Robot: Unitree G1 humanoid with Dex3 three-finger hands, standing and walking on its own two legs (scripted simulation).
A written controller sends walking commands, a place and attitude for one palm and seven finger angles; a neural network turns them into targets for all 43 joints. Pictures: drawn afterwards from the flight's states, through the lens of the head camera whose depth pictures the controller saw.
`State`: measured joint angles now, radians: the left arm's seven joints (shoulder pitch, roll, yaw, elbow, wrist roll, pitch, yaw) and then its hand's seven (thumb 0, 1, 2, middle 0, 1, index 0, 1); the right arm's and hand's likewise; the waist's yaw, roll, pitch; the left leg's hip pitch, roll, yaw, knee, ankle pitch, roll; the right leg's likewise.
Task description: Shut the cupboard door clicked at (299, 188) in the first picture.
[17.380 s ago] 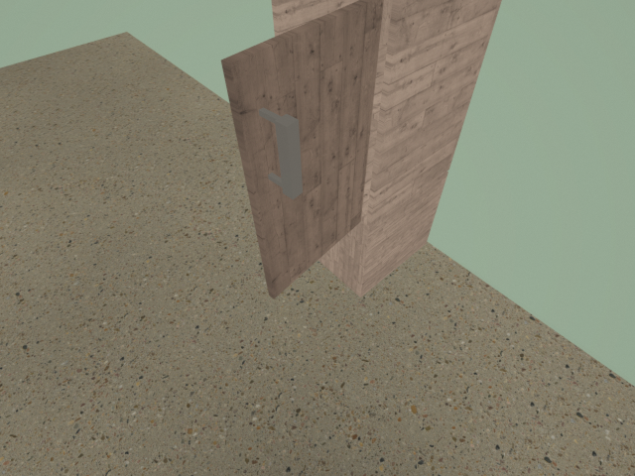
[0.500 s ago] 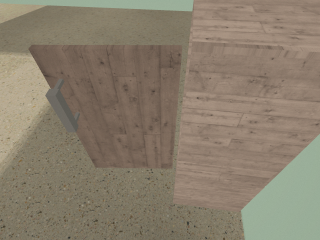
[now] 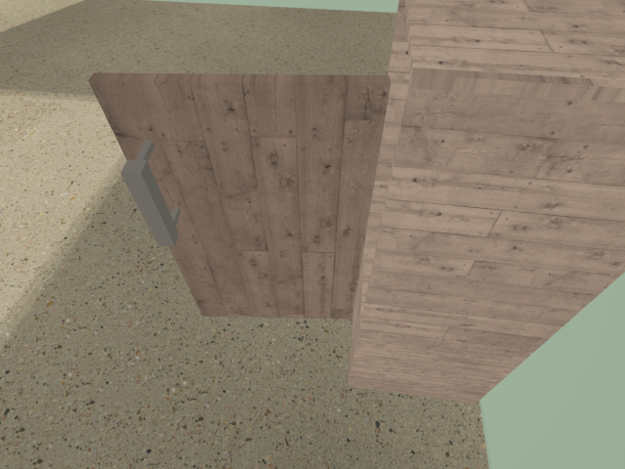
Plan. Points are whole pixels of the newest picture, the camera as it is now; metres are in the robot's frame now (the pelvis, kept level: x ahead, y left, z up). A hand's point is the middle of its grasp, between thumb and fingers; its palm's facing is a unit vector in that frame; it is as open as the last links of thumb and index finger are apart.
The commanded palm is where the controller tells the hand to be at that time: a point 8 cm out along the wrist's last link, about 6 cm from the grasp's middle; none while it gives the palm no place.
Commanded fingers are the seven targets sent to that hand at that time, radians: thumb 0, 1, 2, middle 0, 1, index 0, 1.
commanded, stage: come to a stop and stand still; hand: left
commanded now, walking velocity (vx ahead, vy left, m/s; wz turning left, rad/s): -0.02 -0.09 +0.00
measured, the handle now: (158, 195) +0.45 +0.25 +0.09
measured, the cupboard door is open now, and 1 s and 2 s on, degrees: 96 96 96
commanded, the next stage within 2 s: look again from close up in 0.92 s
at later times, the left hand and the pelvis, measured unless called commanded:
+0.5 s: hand out of the picture +0.02 +0.13 -0.17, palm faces +0.00 -0.97 -0.23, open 7.3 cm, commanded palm none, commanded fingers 0.00 0.90 0.90 -0.20 -0.30 -0.20 -0.30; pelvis +0.01 -0.05 +0.00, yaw +0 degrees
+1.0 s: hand out of the picture +0.01 +0.10 -0.17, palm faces +0.02 -0.98 -0.20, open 7.4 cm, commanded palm none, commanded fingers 0.00 0.90 0.90 -0.20 -0.30 -0.20 -0.30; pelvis +0.01 -0.07 +0.00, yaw +0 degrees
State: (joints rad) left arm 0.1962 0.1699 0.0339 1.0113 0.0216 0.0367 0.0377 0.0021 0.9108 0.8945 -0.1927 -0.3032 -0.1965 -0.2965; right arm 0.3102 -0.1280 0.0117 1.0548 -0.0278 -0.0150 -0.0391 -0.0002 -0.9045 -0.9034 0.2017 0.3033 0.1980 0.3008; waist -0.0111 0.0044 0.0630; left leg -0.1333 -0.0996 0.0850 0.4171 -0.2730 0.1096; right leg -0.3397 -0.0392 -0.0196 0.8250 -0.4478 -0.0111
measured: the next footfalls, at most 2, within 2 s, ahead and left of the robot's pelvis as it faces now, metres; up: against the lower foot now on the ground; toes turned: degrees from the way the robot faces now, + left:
right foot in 0.10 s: +0.03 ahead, -0.13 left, +0.00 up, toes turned -1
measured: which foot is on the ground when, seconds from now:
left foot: down 0.00-1.00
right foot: up 0.00-0.08, down 0.10-1.00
